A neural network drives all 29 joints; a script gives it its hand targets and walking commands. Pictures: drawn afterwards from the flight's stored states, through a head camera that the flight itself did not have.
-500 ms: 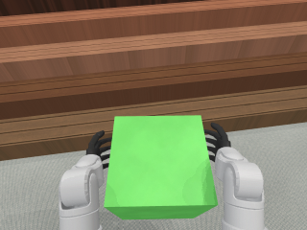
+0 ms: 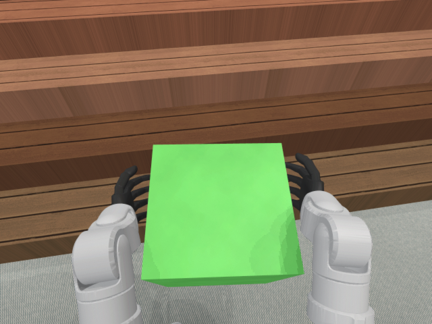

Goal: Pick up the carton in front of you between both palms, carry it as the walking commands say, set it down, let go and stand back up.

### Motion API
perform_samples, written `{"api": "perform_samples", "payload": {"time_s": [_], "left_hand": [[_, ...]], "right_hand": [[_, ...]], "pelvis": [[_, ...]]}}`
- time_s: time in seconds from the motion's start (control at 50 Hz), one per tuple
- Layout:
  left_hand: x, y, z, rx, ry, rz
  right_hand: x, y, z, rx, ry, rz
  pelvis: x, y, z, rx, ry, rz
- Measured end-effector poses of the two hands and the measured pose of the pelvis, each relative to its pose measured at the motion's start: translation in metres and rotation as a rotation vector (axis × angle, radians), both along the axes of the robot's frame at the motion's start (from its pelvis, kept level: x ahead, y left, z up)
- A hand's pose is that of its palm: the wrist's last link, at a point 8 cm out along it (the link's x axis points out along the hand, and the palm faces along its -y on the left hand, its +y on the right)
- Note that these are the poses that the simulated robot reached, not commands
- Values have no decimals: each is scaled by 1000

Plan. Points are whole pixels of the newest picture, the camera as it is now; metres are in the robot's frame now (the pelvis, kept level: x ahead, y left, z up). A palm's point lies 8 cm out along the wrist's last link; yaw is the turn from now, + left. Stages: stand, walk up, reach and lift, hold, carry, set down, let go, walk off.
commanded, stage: carry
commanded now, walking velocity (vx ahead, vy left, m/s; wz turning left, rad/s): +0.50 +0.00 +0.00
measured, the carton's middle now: (217, 224) +0.29 +0.00 +0.02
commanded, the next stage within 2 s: none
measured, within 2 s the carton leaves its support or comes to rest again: neither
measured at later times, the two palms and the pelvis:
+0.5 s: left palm (158, 59) +0.68 +0.13 +0.14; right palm (275, 50) +0.71 -0.16 +0.14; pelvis +0.31 -0.03 +0.00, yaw +2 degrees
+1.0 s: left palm out of the picture +1.07 +0.17 +0.17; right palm out of the picture +1.06 -0.12 +0.17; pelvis +0.66 +0.04 +0.06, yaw +2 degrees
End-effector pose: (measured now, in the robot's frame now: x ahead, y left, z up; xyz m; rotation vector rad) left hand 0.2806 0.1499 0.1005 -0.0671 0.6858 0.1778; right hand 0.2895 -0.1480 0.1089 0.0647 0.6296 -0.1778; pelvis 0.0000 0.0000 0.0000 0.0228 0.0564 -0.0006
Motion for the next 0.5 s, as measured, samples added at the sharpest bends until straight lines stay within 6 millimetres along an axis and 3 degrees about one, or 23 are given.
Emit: {"api": "perform_samples", "payload": {"time_s": [0.14,0.22,0.28,0.4,0.5], "left_hand": [[109,-5,41,-13,-58,-50],[178,-8,63,27,-88,-66],[230,-12,71,58,-71,-67],[334,-22,61,121,2,-37],[396,-20,36,126,129,1]], "right_hand": [[92,-5,42,9,-57,-62],[164,-8,66,-28,-85,-31],[222,-11,73,-47,-68,1],[344,-20,56,-64,0,79],[422,-16,29,-51,127,128]], "pelvis": [[78,9,22,-27,17,-5],[128,5,24,-28,23,7],[170,-2,20,-21,25,15],[260,-22,-6,-16,12,38],[308,-34,2,-14,26,37]]}}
